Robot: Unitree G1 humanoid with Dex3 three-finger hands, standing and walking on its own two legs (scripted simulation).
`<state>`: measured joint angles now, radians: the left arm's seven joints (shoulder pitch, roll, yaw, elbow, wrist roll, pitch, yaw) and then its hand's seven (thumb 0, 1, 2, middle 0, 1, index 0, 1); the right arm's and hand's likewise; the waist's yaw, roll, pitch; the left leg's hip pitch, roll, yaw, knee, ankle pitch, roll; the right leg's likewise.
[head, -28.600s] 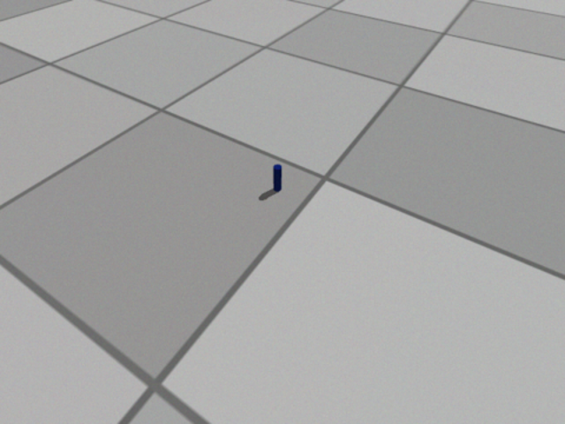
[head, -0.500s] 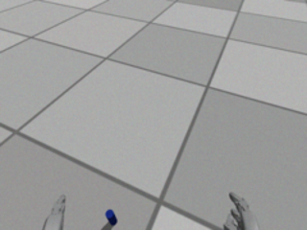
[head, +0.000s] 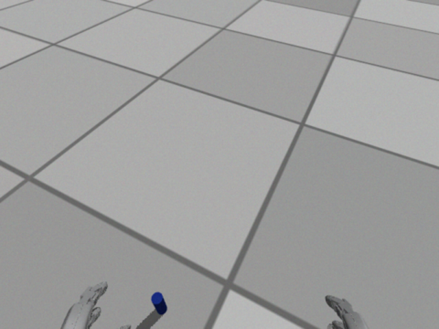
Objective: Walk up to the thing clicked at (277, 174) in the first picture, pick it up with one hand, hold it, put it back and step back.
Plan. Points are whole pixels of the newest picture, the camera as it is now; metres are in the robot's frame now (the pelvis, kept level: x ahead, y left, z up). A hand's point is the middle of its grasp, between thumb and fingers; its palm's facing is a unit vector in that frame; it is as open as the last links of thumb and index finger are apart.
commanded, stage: stand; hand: left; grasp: from the side
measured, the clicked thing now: (159, 303) +0.35 +0.21 -0.66
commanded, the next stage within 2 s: none
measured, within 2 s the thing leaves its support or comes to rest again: neither
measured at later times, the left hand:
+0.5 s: hand out of the picture +0.05 +0.26 -0.12, palm faces +0.01 -0.94 -0.34, open 7.4 cm
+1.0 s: hand out of the picture +0.02 +0.26 -0.11, palm faces -0.01 -0.94 -0.35, open 7.4 cm
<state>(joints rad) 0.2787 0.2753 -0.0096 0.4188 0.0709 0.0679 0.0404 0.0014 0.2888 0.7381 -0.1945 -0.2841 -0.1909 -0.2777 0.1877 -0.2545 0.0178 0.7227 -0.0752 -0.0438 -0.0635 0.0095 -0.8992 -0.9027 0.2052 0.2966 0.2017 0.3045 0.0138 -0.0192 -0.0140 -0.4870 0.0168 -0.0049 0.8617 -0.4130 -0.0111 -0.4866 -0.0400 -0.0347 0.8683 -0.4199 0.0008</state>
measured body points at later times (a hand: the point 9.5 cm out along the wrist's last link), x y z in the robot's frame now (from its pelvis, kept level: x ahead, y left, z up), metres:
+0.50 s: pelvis +0.00 +0.01 +0.04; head -0.02 +0.01 +0.49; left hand +0.05 +0.31 -0.09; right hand +0.08 -0.26 -0.10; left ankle +0.02 +0.13 -0.70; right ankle +0.02 -0.12 -0.70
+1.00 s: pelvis -0.01 +0.01 +0.05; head -0.01 +0.00 +0.50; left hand +0.02 +0.31 -0.09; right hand +0.04 -0.29 -0.10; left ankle +0.02 +0.13 -0.70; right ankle +0.02 -0.12 -0.70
